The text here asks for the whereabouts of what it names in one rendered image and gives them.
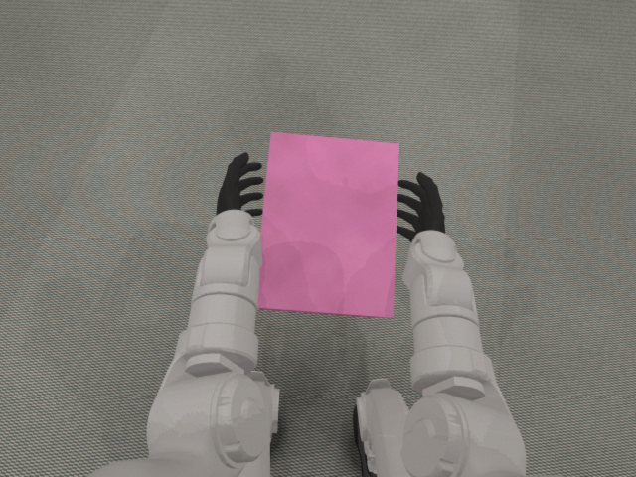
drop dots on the robot right hand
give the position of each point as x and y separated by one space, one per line
429 208

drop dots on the carton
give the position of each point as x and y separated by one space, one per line
329 226

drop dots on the right robot forearm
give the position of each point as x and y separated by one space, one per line
448 355

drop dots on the robot left hand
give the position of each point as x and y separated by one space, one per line
229 196

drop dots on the left robot upper arm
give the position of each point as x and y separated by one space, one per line
209 426

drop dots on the left robot forearm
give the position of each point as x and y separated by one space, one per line
220 334

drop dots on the robot right thigh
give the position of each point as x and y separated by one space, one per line
382 414

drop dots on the right robot shin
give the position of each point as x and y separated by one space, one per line
369 450

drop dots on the right robot upper arm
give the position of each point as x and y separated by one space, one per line
449 436

